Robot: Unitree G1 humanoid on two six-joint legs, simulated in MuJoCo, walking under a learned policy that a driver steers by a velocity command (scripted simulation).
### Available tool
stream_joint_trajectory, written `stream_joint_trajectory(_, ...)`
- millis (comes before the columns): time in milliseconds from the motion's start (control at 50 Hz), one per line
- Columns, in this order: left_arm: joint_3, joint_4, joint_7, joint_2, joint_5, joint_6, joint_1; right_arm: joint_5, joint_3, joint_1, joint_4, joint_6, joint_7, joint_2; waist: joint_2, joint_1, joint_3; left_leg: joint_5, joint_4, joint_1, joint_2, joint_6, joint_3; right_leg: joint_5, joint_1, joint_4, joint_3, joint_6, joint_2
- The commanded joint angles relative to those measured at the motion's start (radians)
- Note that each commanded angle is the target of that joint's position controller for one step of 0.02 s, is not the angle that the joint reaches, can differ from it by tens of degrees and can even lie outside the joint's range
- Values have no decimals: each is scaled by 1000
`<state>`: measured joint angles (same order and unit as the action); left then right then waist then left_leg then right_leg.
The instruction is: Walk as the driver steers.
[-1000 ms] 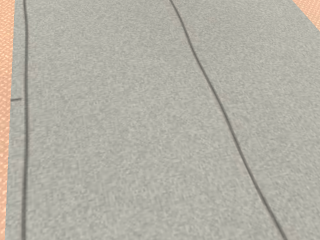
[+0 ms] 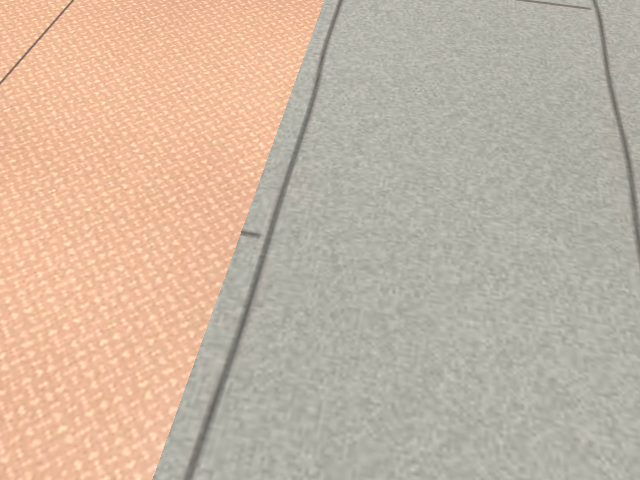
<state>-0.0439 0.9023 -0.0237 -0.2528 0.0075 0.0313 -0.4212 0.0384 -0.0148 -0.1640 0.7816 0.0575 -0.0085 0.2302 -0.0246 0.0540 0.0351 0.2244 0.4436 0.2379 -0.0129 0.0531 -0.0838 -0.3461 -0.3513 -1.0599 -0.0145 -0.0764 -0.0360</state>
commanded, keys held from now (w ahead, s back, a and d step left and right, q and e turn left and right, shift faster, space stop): w+e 0.82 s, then w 0.18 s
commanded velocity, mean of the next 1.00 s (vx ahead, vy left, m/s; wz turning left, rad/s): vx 0.49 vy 0.00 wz -0.49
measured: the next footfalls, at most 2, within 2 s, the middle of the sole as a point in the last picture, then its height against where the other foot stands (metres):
right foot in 0.38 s outside the picture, level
left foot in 0.92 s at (374, 381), level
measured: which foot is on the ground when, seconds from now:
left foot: down 0.00-0.40, up 0.42-0.90, down 0.92-1.00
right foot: up 0.00-0.36, down 0.38-0.94, up 0.96-1.00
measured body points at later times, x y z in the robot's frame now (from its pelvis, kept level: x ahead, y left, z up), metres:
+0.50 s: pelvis +0.26 -0.05 -0.02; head +0.30 -0.06 +0.43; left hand +0.46 +0.18 -0.14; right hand +0.25 -0.31 -0.15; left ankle +0.16 +0.11 -0.63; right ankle +0.31 -0.09 -0.74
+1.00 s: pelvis +0.55 -0.10 -0.02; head +0.58 -0.11 +0.43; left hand +0.70 +0.15 -0.15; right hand +0.58 -0.41 -0.11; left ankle +0.67 -0.06 -0.74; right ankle +0.35 -0.10 -0.67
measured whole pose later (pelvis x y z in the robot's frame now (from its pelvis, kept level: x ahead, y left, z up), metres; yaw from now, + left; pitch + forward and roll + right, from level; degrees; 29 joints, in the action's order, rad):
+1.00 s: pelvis +0.55 -0.10 -0.02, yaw -32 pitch +1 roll +0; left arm -0.06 0.86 0.00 -0.30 0.01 0.05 -0.40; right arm 0.04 -0.02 -0.11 0.73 0.07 0.00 0.26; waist -0.01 0.06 0.04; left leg 0.17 0.57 0.42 -0.04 0.05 -0.02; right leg -0.43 -0.21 -1.02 -0.14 -0.09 0.13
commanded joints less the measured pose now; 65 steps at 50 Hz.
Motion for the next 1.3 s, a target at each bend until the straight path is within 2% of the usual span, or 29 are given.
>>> stream_joint_trajectory(20, -26, -40, -14, -76, 17, -8, -8, -11, -25, -105, 2, 27, 15, 97, 143, -53, -6, -181, -271, -185, 246, 52, 190, 92, -231, -62, -32, 13, -45)
stream_joint_trajectory(80, -27, -67, -27, -51, 18, -20, 69, -22, -31, -144, 33, 48, 15, 108, 122, -41, 20, -324, -291, -185, 243, 59, 94, 165, -314, -74, -16, 31, -49)
stream_joint_trajectory(180, -12, -138, -42, -24, 22, -18, 258, -17, -24, -182, 74, 52, 20, 83, 101, -58, 76, -426, -304, -185, 220, 70, -34, 316, -377, 128, 35, 43, -43)
stream_joint_trajectory(260, 6, -193, -55, -15, 27, -15, 385, -18, -30, -231, 111, 47, 32, 119, 88, -81, 91, -565, -283, -250, 248, 59, -95, 330, -297, 355, 123, 0, -16)
stream_joint_trajectory(320, -2, -191, -44, -43, 30, -18, 336, -15, -38, -235, 126, 34, 44, 163, 111, -44, 24, -986, -107, -345, 262, 38, -143, 216, -170, 406, 183, -66, 67)
stream_joint_trajectory(360, -23, -148, -32, -87, 32, -12, 171, -7, -49, -222, 121, 14, 49, 198, 121, 31, -82, -1078, 179, -334, 272, 44, -149, 117, 22, 440, 175, -119, 125)
stream_joint_trajectory(380, -43, -103, -21, -124, 40, -3, 27, -9, -52, -211, 110, 7, 44, 207, 81, 100, -159, -896, 420, -225, 248, 31, -159, 122, 231, 526, 133, -154, 137)
stream_joint_trajectory(400, -72, -87, -2, -219, 42, -4, -46, -3, -38, -239, 82, 11, 35, 143, -58, 96, -237, -282, 739, 9, 175, 8, -156, 36, 449, 549, -154, -213, -85)
stream_joint_trajectory(420, -93, -116, -1, -307, 21, -14, 13, -22, -33, -244, 6, 19, 15, 94, -235, 27, -319, 333, 1059, 410, -54, -44, -7, 34, 669, 712, -755, -390, -307)
stream_joint_trajectory(440, -92, -118, 4, -274, -2, -24, 23, -11, -40, -120, -13, 33, 11, 155, -53, 69, -241, 231, 1063, 529, 13, -34, 141, 46, 623, 785, -692, -364, -290)
stream_joint_trajectory(460, -78, -114, 14, -224, -4, -22, 74, -22, -35, -91, -26, 47, 7, 147, 0, 33, -117, 128, 986, 531, 61, -30, 137, 123, 487, 797, -556, -329, -274)
stream_joint_trajectory(480, -66, -108, 16, -176, -1, -17, 107, -21, -34, -106, -13, 51, 10, 141, 74, -20, -38, 88, 883, 466, 96, -35, 129, 260, 347, 810, -459, -279, -225)
stream_joint_trajectory(500, -59, -111, 20, -153, -5, -7, 140, -5, -33, -112, -11, 36, 12, 133, 86, -54, -15, 85, 817, 400, 117, -48, 136, 351, 256, 815, -378, -248, -169)
stream_joint_trajectory(540, -49, -114, 18, -134, -8, 14, 153, 16, -28, -145, -6, -3, 5, 115, 57, -86, -37, 84, 747, 317, 122, -75, 124, 469, 181, 828, -292, -233, -113)
stream_joint_trajectory(600, -57, -102, 15, -167, -9, 29, 108, 15, -24, -80, -38, -28, -2, 98, 29, -77, -24, 6, 626, 353, 123, -104, 95, 478, 147, 848, -248, -214, -66)
stream_joint_trajectory(700, -60, -84, 19, -170, -10, 24, 0, 7, -21, 121, -106, -28, -8, 103, -23, 4, 1, -179, 383, 453, 100, -121, 94, 460, 243, 833, -278, -158, -44)
stream_joint_trajectory(800, -62, -80, 30, -180, 5, 19, -68, -4, -9, 255, -159, -10, -15, 108, -43, 52, 5, -192, 217, 446, 46, -100, 92, 581, 351, 757, -332, -151, -67)
stream_joint_trajectory(860, -63, -94, 41, -195, 10, 23, -18, -9, -14, 181, -149, 4, -13, 134, -63, -1, -8, -144, 101, 263, 20, -57, 100, 651, 333, 707, -351, -110, -89)
stream_joint_trajectory(900, -59, -91, 33, -200, 7, 34, 12, -7, -36, -30, -81, 18, 3, 175, -31, -98, -98, -112, 23, -26, -22, -11, 71, 827, 297, 496, -303, -68, -41)
stream_joint_trajectory(920, -49, -93, 25, -169, 0, 42, 6, 7, -49, -169, -57, 31, 17, 214, 20, -159, -195, -52, 4, -240, 83, 29, 168, 688, 198, 285, -257, -47, 13)
stream_joint_trajectory(940, -26, -121, 21, -78, -24, 48, -63, 29, -68, -273, -58, 30, 29, 297, 185, -154, -325, 131, -40, -474, 345, 110, 553, 240, -28, -18, -151, -9, 123)
stream_joint_trajectory(960, -29, -115, 22, -108, -11, 43, -140, 9, -80, -247, -34, 13, 19, 313, 321, -94, -337, 160, -172, -477, 438, 194, 902, -170, -193, -165, -115, -4, 185)
stream_joint_trajectory(980, -32, -90, 27, -141, 14, 30, -91, -7, -65, -156, -53, 7, 11, 219, 141, -70, -174, 255, -179, -340, 405, 191, 796, -89, -250, -223, -137, -8, 111)
stream_joint_trajectory(1000, -28, -101, 17, -136, 22, 29, 1, -12, -50, -102, -58, 9, 5, 150, 44, -78, -77, 208, -195, -219, 347, 174, 638, -20, -242, -187, -127, -5, 83)
stream_joint_trajectory(1040, -24, -124, 3, -117, 30, 21, 61, -8, -37, -92, -30, 19, 8, 117, 92, -51, -17, 3, -229, -114, 258, 131, 444, 19, -214, -89, -113, 4, 37)
stream_joint_trajectory(1100, -15, -119, -8, -95, 36, 5, 58, -21, -39, -152, 17, 46, -2, 125, 120, -36, -38, -230, -244, -107, 227, 141, 331, 41, -198, -48, -90, 22, 37)
stream_joint_trajectory(1200, 13, -194, -19, -57, 42, 9, 284, -35, -39, -216, 68, 42, -5, 120, 108, -65, 16, -273, -307, -100, 177, 155, 242, 197, -277, 195, 16, 71, -32)
stream_joint_trajectory(1240, 29, -216, -22, -33, 33, 13, 362, -34, -45, -254, 87, 38, -4, 137, 111, -88, 21, -316, -293, -86, 158, 146, 223, 248, -222, 325, 41, 86, -19)
stream_joint_trajectory(1300, 32, -230, -14, -46, 22, 20, 418, -30, -54, -301, 109, 30, -2, 167, 108, -105, 11, -392, -241, -116, 175, 137, 246, 267, -151, 430, 55, 87, 12)
Velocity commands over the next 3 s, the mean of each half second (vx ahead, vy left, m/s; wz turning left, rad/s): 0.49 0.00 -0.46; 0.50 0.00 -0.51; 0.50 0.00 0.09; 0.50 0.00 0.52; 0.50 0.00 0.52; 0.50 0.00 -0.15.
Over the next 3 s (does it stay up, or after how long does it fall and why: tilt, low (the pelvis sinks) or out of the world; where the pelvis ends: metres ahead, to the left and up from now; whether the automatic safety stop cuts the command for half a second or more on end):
stays up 1.51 -0.32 -0.01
